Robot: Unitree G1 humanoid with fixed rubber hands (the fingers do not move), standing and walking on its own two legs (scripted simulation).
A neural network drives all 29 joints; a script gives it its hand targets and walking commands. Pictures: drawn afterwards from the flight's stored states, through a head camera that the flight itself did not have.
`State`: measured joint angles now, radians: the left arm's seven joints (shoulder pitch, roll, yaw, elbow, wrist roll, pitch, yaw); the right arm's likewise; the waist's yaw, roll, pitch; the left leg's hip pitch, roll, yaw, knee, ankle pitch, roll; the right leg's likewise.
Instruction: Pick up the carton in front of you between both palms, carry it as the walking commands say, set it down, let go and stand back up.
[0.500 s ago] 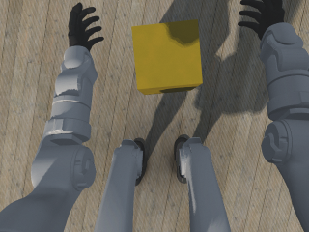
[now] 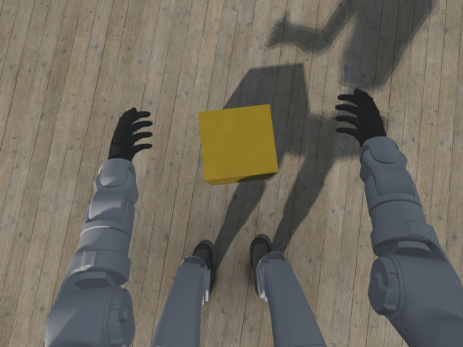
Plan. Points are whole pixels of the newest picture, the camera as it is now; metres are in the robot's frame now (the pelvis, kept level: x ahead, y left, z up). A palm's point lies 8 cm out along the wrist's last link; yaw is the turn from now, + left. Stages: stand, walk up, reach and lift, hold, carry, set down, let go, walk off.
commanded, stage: let go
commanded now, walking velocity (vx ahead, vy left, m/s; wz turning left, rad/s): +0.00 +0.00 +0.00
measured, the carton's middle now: (237, 149) +0.50 -0.01 -0.56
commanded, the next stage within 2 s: stand in 1.06 s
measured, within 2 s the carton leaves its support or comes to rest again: neither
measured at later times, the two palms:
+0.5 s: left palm (32, 270) +0.25 +0.25 +0.00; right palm (412, 243) +0.27 -0.21 +0.00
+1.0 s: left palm (13, 303) +0.22 +0.25 +0.03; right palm (429, 296) +0.22 -0.21 +0.02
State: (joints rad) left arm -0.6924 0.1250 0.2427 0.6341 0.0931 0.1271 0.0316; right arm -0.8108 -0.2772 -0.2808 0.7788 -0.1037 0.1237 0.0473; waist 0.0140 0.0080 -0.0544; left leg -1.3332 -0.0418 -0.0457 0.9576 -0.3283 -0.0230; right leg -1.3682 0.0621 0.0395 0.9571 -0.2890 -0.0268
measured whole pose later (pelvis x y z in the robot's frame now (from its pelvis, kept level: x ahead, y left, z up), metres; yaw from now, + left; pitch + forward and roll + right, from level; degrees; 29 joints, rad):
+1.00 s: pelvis +0.06 +0.02 +0.09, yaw +0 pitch -6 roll +0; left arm 0.21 0.20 0.04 0.42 0.02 0.15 -0.07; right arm 0.22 -0.21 -0.04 0.41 -0.01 0.15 0.08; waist 0.00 0.01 0.12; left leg -0.06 -0.04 -0.05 0.45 -0.29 0.02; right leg -0.08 0.04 0.05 0.44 -0.26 -0.01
